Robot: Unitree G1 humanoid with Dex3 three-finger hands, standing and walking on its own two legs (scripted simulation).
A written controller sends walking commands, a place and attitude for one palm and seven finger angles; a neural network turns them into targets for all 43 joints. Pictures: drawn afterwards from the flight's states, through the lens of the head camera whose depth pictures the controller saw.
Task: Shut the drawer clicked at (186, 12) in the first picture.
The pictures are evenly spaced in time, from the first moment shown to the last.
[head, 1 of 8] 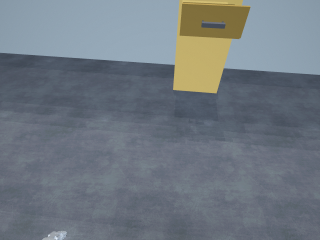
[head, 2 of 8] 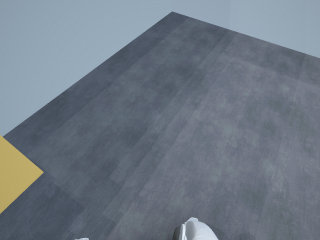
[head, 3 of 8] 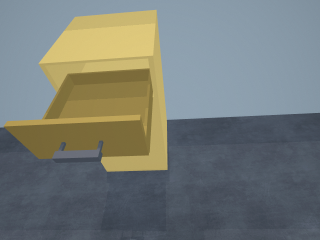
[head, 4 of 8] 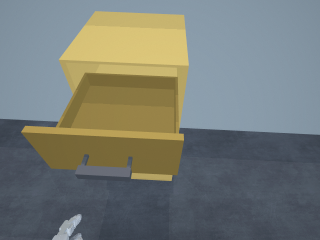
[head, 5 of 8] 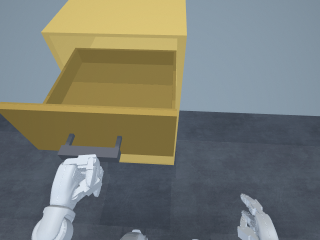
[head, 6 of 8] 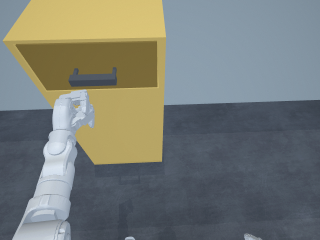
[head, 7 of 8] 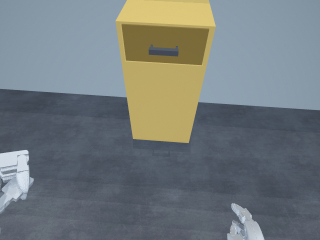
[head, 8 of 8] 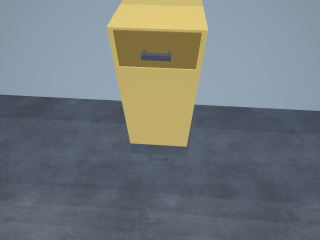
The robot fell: no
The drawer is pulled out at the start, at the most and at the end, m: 0.30 0.30 0.00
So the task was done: yes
